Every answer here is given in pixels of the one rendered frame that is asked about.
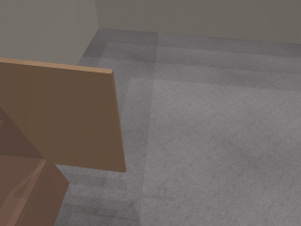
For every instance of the cupboard door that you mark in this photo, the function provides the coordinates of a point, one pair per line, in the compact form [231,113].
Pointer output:
[69,113]

